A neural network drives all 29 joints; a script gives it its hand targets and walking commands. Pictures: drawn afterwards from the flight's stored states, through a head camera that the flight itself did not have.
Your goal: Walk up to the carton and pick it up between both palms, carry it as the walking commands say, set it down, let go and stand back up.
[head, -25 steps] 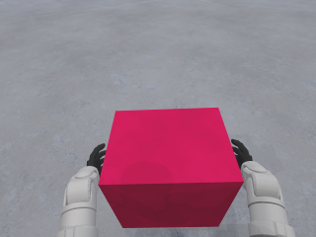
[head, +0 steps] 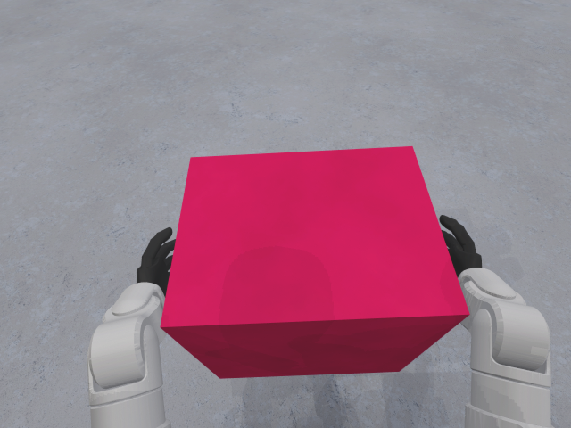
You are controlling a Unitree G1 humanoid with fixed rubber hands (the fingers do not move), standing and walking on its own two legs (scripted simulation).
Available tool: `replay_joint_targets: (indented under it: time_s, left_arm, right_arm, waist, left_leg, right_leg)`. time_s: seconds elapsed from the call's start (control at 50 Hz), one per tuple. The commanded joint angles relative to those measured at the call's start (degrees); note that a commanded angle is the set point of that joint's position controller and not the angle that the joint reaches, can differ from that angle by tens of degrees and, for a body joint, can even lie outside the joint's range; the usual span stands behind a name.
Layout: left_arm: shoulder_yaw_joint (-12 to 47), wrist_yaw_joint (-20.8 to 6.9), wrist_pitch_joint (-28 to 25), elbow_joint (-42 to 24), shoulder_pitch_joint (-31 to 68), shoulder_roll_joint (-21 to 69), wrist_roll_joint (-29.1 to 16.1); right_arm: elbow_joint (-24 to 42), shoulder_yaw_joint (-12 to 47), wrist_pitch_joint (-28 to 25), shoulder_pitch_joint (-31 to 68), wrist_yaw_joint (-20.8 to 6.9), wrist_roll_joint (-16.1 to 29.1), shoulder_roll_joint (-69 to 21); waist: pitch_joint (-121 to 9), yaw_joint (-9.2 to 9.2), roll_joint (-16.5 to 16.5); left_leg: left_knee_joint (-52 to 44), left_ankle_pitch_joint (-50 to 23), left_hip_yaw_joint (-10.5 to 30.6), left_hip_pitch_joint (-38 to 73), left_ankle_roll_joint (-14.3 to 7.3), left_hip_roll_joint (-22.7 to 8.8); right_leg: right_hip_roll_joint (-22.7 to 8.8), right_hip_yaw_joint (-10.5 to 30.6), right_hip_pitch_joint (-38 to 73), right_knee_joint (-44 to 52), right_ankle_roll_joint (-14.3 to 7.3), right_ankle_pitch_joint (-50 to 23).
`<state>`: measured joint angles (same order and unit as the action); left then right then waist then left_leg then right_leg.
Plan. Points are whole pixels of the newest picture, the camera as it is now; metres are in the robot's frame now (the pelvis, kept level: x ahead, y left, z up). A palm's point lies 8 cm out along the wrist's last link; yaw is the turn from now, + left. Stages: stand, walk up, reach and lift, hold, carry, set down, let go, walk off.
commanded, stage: carry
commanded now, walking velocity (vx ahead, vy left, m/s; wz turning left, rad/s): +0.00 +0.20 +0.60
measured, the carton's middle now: (305, 275) +0.32 -0.01 +0.03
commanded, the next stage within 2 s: none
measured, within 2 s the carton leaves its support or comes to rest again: neither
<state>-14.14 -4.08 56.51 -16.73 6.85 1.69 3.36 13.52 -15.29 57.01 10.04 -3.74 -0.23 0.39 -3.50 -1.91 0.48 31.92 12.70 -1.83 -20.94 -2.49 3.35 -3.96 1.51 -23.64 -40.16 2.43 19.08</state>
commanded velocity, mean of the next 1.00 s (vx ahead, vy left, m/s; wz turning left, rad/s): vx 0.00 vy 0.20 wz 0.60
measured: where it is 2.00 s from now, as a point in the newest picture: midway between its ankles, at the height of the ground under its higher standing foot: outside the picture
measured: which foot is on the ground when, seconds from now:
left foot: down 0.00-0.18, up 0.20-0.46, down 0.48-0.66, up 0.68-0.94, down 0.96-1.00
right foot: down 0.00-0.46, up 0.48-0.64, down 0.66-0.94, up 0.96-1.00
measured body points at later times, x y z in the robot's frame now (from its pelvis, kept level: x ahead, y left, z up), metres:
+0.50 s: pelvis -0.05 +0.10 -0.02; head -0.05 +0.08 +0.43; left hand +0.16 +0.32 +0.06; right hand +0.24 -0.07 +0.06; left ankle -0.05 +0.25 -0.73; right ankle -0.02 -0.11 -0.72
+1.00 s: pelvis -0.15 +0.23 -0.02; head -0.17 +0.22 +0.43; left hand -0.02 +0.51 +0.05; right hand +0.15 +0.15 +0.05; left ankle -0.17 +0.37 -0.74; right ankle -0.07 +0.03 -0.71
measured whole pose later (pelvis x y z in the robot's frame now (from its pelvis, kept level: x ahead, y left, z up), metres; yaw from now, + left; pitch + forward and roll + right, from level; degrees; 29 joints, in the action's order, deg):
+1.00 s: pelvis -0.15 +0.23 -0.02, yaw +25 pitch +3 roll +0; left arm -15.2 -0.9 64.8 -27.5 -2.8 4.5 -1.0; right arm 24.0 -14.6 65.4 0.6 0.4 3.9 -2.2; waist -6.5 -1.2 0.3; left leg 40.7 18.9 0.8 -27.3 1.3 -0.5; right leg -15.2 -3.2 -27.8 -52.4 7.2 30.9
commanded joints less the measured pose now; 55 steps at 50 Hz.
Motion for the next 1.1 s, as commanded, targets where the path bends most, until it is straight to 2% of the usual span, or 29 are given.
replay_joint_targets:
  time_s: [0.0, 0.1, 0.12, 0.16, 0.18, 0.22, 0.26, 0.36, 0.4, 0.42, 0.46, 0.48, 0.5, 0.56, 0.6, 0.62, 0.64, 0.66, 0.68, 0.7, 0.76, 0.8, 0.88, 0.9, 0.92, 0.94, 0.98, 1.02, 1.08]
  left_arm:
    - [49.18, -1.92, 5.40, -22.93, 24.43, 45.09, -18.74]
    - [49.33, -0.83, 8.21, -27.77, 21.73, 46.46, -21.40]
    - [48.49, -0.35, 8.47, -27.69, 20.58, 45.82, -21.30]
    - [46.89, 0.06, 8.74, -26.27, 17.54, 42.88, -19.60]
    - [48.02, 0.11, 7.95, -29.91, 19.05, 42.64, -19.86]
    - [47.74, 0.00, 7.98, -29.61, 17.96, 42.82, -19.66]
    - [45.85, 0.01, 7.55, -27.88, 15.75, 40.99, -18.93]
    - [44.66, 0.62, 8.97, -24.07, 11.46, 38.40, -17.24]
    - [46.66, 0.69, 7.93, -27.28, 14.68, 40.77, -17.94]
    - [47.96, 0.86, 8.24, -28.75, 18.87, 41.11, -18.72]
    - [44.89, 0.79, 9.32, -22.93, 12.84, 38.91, -16.17]
    - [47.23, 0.35, 8.62, -26.04, 17.54, 41.25, -17.87]
    - [46.65, -0.42, 8.56, -22.95, 17.31, 43.83, -18.32]
    - [50.05, -1.48, 7.49, -26.54, 21.55, 45.83, -21.16]
    - [49.16, -1.13, 6.93, -26.58, 20.05, 44.55, -20.21]
    - [48.81, -1.62, 6.92, -25.98, 18.63, 45.21, -20.45]
    - [47.93, -1.52, 6.78, -24.23, 15.65, 42.77, -19.26]
    - [48.05, -1.68, 6.27, -24.45, 17.37, 42.47, -19.06]
    - [46.73, -1.44, 6.23, -22.48, 14.73, 42.53, -17.49]
    - [48.90, -1.20, 5.43, -28.62, 18.62, 42.76, -19.37]
    - [46.52, -1.21, 5.55, -23.93, 14.45, 42.46, -18.04]
    - [45.73, -1.12, 5.90, -22.87, 11.95, 39.79, -17.75]
    - [46.89, -0.61, 6.65, -24.01, 13.62, 39.58, -17.79]
    - [46.99, -0.22, 7.65, -23.75, 14.66, 39.30, -17.87]
    - [46.52, 0.04, 8.11, -23.05, 16.14, 38.49, -16.60]
    - [47.43, -0.26, 8.05, -23.19, 17.60, 37.34, -16.68]
    - [49.70, -0.56, 7.40, -24.32, 19.47, 44.20, -18.94]
    - [52.77, -1.53, 6.65, -28.09, 22.53, 45.33, -21.59]
    - [51.80, -0.49, 6.76, -25.44, 20.91, 47.20, -20.76]
  right_arm:
    - [23.94, 52.08, 5.32, 19.36, -3.37, 16.08, -46.65]
    - [31.01, 52.28, 8.26, 16.76, -0.56, 17.03, -46.87]
    - [30.04, 51.83, 8.72, 16.60, 0.01, 17.24, -47.51]
    - [32.20, 52.07, 9.02, 19.36, 0.26, 17.98, -47.02]
    - [32.30, 53.65, 8.82, 19.35, 0.00, 18.65, -46.84]
    - [34.93, 54.45, 8.40, 21.09, -0.18, 19.59, -47.29]
    - [31.88, 55.89, 8.64, 19.49, -0.10, 19.89, -48.15]
    - [29.42, 51.71, 9.92, 17.89, 0.87, 18.12, -42.94]
    - [31.52, 52.40, 8.79, 19.44, -0.05, 19.13, -45.15]
    - [29.30, 50.99, 9.16, 17.37, -0.09, 18.40, -45.27]
    - [23.88, 49.21, 9.95, 12.40, -0.26, 16.89, -42.47]
    - [25.64, 49.61, 9.47, 14.70, -0.50, 16.52, -45.03]
    - [25.80, 50.75, 9.25, 16.67, -0.11, 16.31, -46.40]
    - [26.27, 50.40, 7.81, 14.57, -0.33, 15.44, -47.48]
    - [27.25, 51.35, 7.33, 14.02, -0.45, 15.58, -46.08]
    - [28.45, 51.96, 7.14, 15.08, -0.15, 15.67, -46.74]
    - [28.69, 52.27, 6.91, 15.23, -0.51, 16.26, -46.31]
    - [30.51, 53.16, 6.63, 18.16, -0.75, 16.26, -46.13]
    - [30.61, 54.66, 6.88, 20.54, -0.95, 17.69, -46.41]
    - [29.49, 53.91, 6.52, 16.98, -1.09, 17.74, -48.33]
    - [30.91, 54.99, 6.16, 19.81, -0.89, 18.18, -47.23]
    - [29.21, 54.18, 7.01, 16.88, -0.37, 17.09, -44.53]
    - [29.24, 52.35, 7.38, 18.68, -0.22, 17.97, -43.46]
    - [23.98, 51.28, 8.45, 13.25, -0.20, 17.07, -43.93]
    - [24.02, 49.85, 8.26, 15.48, -0.63, 16.70, -41.96]
    - [21.61, 48.17, 8.71, 12.46, -0.84, 15.06, -40.41]
    - [24.06, 49.89, 8.51, 13.14, -1.03, 15.24, -44.94]
    - [26.77, 49.98, 6.34, 12.99, -1.15, 15.48, -46.17]
    - [28.65, 50.72, 6.27, 16.27, -1.65, 17.18, -46.64]
  waist:
    - [-19.01, 1.28, -10.49]
    - [-24.34, 2.15, -6.36]
    - [-25.79, 3.00, -5.59]
    - [-28.55, 2.44, 18.04]
    - [-25.49, 2.42, 12.02]
    - [-22.84, 2.31, 9.38]
    - [-19.54, 2.08, 16.18]
    - [-20.41, 2.73, 16.90]
    - [-21.27, 2.21, 11.42]
    - [-20.15, 1.13, 3.25]
    - [-17.64, 2.26, -21.57]
    - [-18.26, 1.31, -16.81]
    - [-17.97, 1.25, -8.86]
    - [-19.07, 1.34, -15.13]
    - [-20.99, 2.34, -12.55]
    - [-24.03, 3.65, -3.46]
    - [-23.60, 3.51, 9.84]
    - [-21.52, 1.97, 20.43]
    - [-21.09, 2.63, 15.61]
    - [-19.19, 2.64, 7.59]
    - [-17.86, 2.28, 16.08]
    - [-17.85, 2.59, 20.79]
    - [-19.18, 1.93, 13.28]
    - [-16.23, 1.27, 5.09]
    - [-13.52, 1.92, -15.61]
    - [-11.38, 1.76, -22.70]
    - [-15.12, 1.08, -12.21]
    - [-19.67, 0.94, -19.12]
    - [-19.66, 0.70, -15.30]
  left_leg:
    - [-4.89, -39.38, 20.10, 10.58, -8.87, -16.99]
    - [3.54, -33.00, 12.24, 1.22, -4.82, -11.05]
    - [7.86, -26.04, 10.57, -4.70, -2.70, -7.79]
    - [26.09, 20.19, 2.99, -22.14, 1.52, -0.26]
    - [29.91, 19.24, 4.53, -23.93, 2.31, -5.20]
    - [30.34, 10.06, 2.62, -23.38, 3.30, -6.32]
    - [25.61, 7.68, -1.09, -17.55, 3.90, -5.43]
    - [8.51, 8.11, -6.65, -6.07, 3.71, -3.50]
    - [-3.74, 3.80, -7.26, 0.18, 3.80, -1.01]
    - [-6.76, 2.42, -3.68, 6.17, 2.80, -2.06]
    - [-5.22, -45.61, 28.48, 13.42, -5.77, -21.07]
    - [-2.84, -42.08, 20.80, 7.89, -8.81, -19.60]
    - [-1.03, -43.26, 20.52, 6.94, -7.71, -17.08]
    - [1.77, -39.54, 15.25, 5.26, -5.39, -11.91]
    - [4.00, -33.61, 15.10, 0.64, -5.28, -10.77]
    - [12.40, -25.08, 11.67, -7.99, -2.18, -8.38]
    - [20.90, 4.56, 5.15, -19.70, 0.47, -1.39]
    - [32.72, 21.88, 2.27, -26.67, 2.55, -2.54]
    - [34.24, 19.06, 5.45, -24.04, 2.75, -7.11]
    - [36.24, 12.99, 5.01, -23.59, 2.90, -7.56]
    - [24.91, 8.22, -1.08, -17.13, 3.61, -5.59]
    - [17.29, 10.64, -4.53, -10.31, 3.65, -4.25]
    - [-0.02, 7.09, -9.83, -0.70, 4.54, -0.82]
    - [-5.95, 4.58, -0.55, 3.33, 2.42, -2.58]
    - [-11.72, -17.15, 25.03, 8.09, -2.48, -17.62]
    - [-12.47, -23.41, 33.35, 3.97, -5.86, -20.93]
    - [-3.08, -33.60, 21.55, 10.38, -4.71, -15.97]
    - [-0.08, -40.10, 18.64, 9.93, -5.02, -11.55]
    - [-6.01, -21.89, 23.19, 7.27, -5.05, -12.13]
  right_leg:
    - [1.47, -5.95, -9.89, -16.10, -0.22, 14.08]
    - [3.15, -7.38, 10.72, 7.41, -1.70, -3.86]
    - [-2.50, -0.27, 19.47, 11.20, -3.75, -8.10]
    - [-28.90, 24.19, 32.11, 13.09, -12.80, -45.92]
    - [-31.55, 23.17, 28.01, 13.51, -16.09, -45.54]
    - [-24.32, 10.20, 23.71, 13.19, -12.40, -38.66]
    - [-17.21, 0.73, 17.32, 13.18, -7.78, -40.04]
    - [-16.71, -6.32, 10.95, 8.84, -4.87, -26.33]
    - [-13.97, -10.10, 11.42, 1.55, -2.46, -24.80]
    - [-10.76, -12.28, 5.40, -7.18, -0.69, -13.69]
    - [-1.21, -7.94, -16.88, -25.61, 3.45, 23.53]
    - [-3.74, -6.78, -12.64, -26.80, 2.86, 22.39]
    - [-3.01, -5.39, -11.83, -25.06, 2.78, 19.18]
    - [0.34, -7.36, -5.09, -10.03, 0.93, 8.54]
    - [2.31, -8.06, 5.63, 2.05, 0.02, 2.09]
    - [-4.07, -1.66, 18.80, 12.05, -1.66, -7.73]
    - [-18.34, 12.79, 27.98, 17.13, -5.57, -28.04]
    - [-32.87, 24.11, 24.84, 19.35, -11.68, -32.20]
    - [-31.69, 20.75, 20.40, 17.89, -14.00, -28.27]
    - [-27.98, 13.08, 19.26, 16.67, -12.16, -28.50]
    - [-18.59, -3.02, 18.24, 12.59, -5.62, -38.18]
    - [-19.20, -6.36, 14.46, 11.68, -4.51, -36.76]
    - [-16.10, -11.96, 11.23, 3.35, -1.35, -20.36]
    - [-12.46, -12.76, 3.73, -5.62, 0.34, -9.03]
    - [-4.01, -12.88, -11.84, -18.31, 3.57, 18.53]
    - [-2.27, -6.39, -16.56, -27.00, 4.11, 25.54]
    - [-3.53, -4.86, -14.96, -27.34, 3.40, 19.47]
    - [-1.14, -5.61, -9.69, -18.83, 2.53, 12.80]
    - [2.99, -7.94, -5.07, -10.80, 1.58, 10.92]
